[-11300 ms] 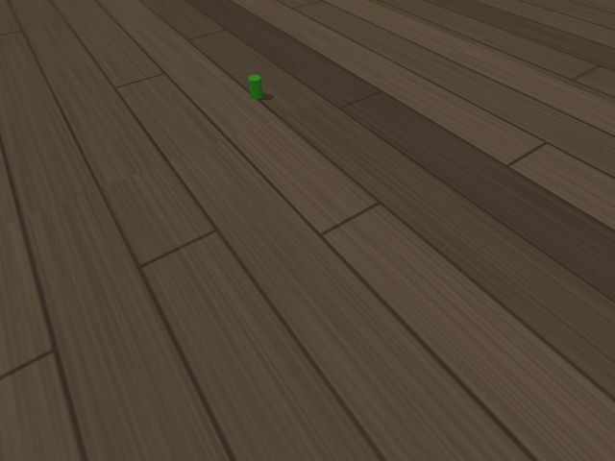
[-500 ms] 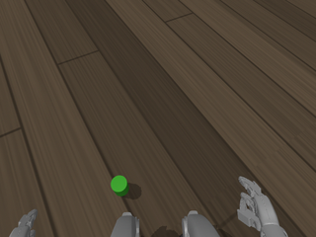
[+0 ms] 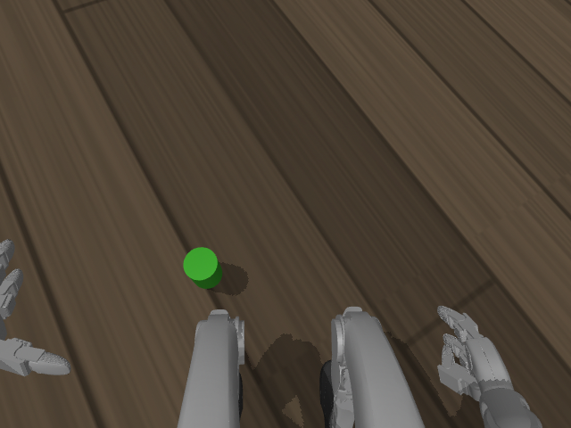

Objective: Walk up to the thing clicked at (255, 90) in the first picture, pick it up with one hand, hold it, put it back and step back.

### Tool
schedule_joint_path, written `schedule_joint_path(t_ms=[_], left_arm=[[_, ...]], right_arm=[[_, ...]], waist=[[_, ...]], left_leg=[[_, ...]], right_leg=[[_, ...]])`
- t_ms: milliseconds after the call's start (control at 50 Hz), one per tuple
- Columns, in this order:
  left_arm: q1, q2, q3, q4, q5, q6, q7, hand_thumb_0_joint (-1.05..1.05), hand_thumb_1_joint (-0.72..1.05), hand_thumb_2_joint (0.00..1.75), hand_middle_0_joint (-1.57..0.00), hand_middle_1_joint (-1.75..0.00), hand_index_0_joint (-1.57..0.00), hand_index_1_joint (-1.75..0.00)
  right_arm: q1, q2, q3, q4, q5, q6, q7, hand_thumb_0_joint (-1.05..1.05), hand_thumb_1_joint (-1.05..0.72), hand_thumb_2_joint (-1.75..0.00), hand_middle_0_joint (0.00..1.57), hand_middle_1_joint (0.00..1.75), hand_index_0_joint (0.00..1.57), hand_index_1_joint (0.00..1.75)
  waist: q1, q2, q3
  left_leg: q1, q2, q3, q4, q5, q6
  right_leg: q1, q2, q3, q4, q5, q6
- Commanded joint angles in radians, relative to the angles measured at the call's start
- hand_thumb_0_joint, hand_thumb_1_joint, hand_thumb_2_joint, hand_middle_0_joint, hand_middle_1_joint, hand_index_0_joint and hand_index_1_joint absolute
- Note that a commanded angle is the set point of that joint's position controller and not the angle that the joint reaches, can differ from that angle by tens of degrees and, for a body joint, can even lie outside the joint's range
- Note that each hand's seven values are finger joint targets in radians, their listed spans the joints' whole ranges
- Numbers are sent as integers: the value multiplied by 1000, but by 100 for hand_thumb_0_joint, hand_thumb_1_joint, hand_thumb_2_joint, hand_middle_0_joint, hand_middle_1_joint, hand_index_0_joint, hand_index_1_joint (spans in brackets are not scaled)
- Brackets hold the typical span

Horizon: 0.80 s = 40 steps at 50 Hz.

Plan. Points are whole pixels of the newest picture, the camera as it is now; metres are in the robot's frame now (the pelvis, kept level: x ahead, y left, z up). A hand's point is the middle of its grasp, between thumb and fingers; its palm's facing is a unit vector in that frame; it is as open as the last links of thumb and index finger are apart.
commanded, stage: go down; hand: left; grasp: from the side
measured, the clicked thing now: (204, 269) +0.42 +0.19 -0.48
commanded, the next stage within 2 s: approach in 1.52 s
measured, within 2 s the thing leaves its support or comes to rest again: neither
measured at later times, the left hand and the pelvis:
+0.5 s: hand (37, 286) +0.32 +0.37 -0.12, palm faces +0.15 -0.97 -0.19, open 17.0 cm; pelvis -0.03 +0.00 -0.09, yaw -2 degrees
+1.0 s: hand (40, 279) +0.33 +0.39 -0.15, palm faces +0.15 -0.98 -0.15, open 17.1 cm; pelvis -0.04 +0.00 -0.15, yaw -3 degrees
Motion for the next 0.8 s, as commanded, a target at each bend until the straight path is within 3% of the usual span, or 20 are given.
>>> schedule_joint_path(t_ms=[0,60,80,120,220,240,260,300,400,460,500,520,560,640,780], left_arm=[[-52,325,177,-107,-48,-85,-26,0,-50,15,-5,-15,-4,-15],[-143,360,193,-38,-62,-117,-63,0,-48,16,-4,-14,-4,-14],[-155,336,181,-7,-64,-128,-80,0,-48,16,-4,-14,-4,-14],[-247,382,186,12,-66,-156,-109,0,-48,14,-4,-13,-4,-13],[-359,488,222,50,-61,-207,-162,0,-46,12,-5,-13,-5,-12],[-337,475,222,91,-62,-207,-173,0,-46,12,-5,-12,-5,-12],[-380,528,250,68,-65,-213,-176,0,-47,11,-5,-12,-5,-12],[-360,558,279,83,-71,-215,-186,0,-48,12,-5,-13,-5,-13],[-353,575,306,105,-87,-207,-207,0,-49,12,-5,-12,-5,-12],[-363,551,295,128,-93,-201,-223,0,-48,11,-5,-11,-4,-11],[-376,579,307,118,-95,-202,-231,0,-47,11,-5,-10,-4,-10],[-396,558,294,119,-96,-205,-239,0,-47,11,-5,-11,-4,-11],[-431,581,308,104,-97,-214,-247,0,-50,11,-5,-11,-4,-11],[-488,592,309,120,-101,-229,-258,0,-48,12,-4,-11,-4,-11],[-552,655,323,136,-91,-230,-273,0,-50,10,-4,-9,-3,-9]], right_arm=[[61,-199,-70,-90,3,-36,-15,0,-88,-90,20,30,20,30],[64,-201,-66,-66,2,-31,-18,0,-87,-90,20,30,20,30],[61,-201,-66,-62,1,-31,-18,0,-88,-90,20,30,20,30],[68,-206,-63,-42,-2,-36,-18,0,-88,-90,20,30,20,30],[72,-219,-51,-27,-11,-37,-21,0,-89,-90,20,30,20,30],[82,-223,-49,-7,-12,-36,-20,0,-89,-90,20,30,20,30],[77,-233,-48,-16,-12,-35,-21,0,-89,-90,20,30,20,30],[72,-243,-44,-15,-13,-33,-22,0,-89,-90,20,30,20,30],[65,-253,-33,-12,-10,-25,-23,0,-90,-90,20,30,20,30],[70,-255,-31,-7,-8,-24,-18,0,-90,-90,20,30,20,30],[65,-264,-33,-11,-8,-25,-17,0,-90,-90,20,30,20,30],[72,-266,-34,-5,-9,-24,-15,0,-91,-90,20,30,20,30],[80,-270,-34,-1,-10,-25,-15,0,-91,-91,20,30,20,30],[86,-271,-28,13,-18,-29,-12,0,-91,-91,20,30,20,30],[68,-281,-19,5,-24,-27,-8,0,-90,-90,20,30,20,30]], waist=[[54,145,-541],[28,101,-513],[16,90,-509],[5,100,-490],[11,123,-502],[21,146,-514],[24,153,-526],[43,168,-558],[57,178,-562],[35,180,-539],[39,186,-552],[26,207,-541],[22,209,-557],[3,187,-536],[15,206,-517]], left_leg=[[355,-16,-8,-213,298,31],[253,-15,2,-154,248,40],[227,-16,8,-130,250,44],[171,-16,11,-104,185,46],[106,-13,19,-61,87,44],[136,-11,15,-62,94,39],[122,-10,13,-55,75,39],[131,-10,15,-41,89,36],[96,-10,15,-5,134,37],[69,-8,5,12,147,36],[75,-7,2,29,166,35],[80,-5,-4,35,171,33],[82,-5,-10,47,169,32],[26,-4,-2,86,124,38],[-23,-5,5,101,-2,44]], right_leg=[[201,21,-3,-124,225,-55],[178,24,4,-106,190,-50],[164,23,5,-95,195,-49],[131,23,12,-81,146,-49],[87,25,23,-54,51,-49],[62,26,11,-32,61,-52],[50,28,7,-20,46,-53],[50,28,0,7,62,-54],[12,30,-23,66,105,-59],[-22,31,-38,103,119,-60],[-42,31,-41,122,133,-62],[-68,29,-44,140,139,-63],[-84,28,-48,154,136,-63],[-99,29,-47,171,107,-59],[-153,32,-53,189,19,-56]])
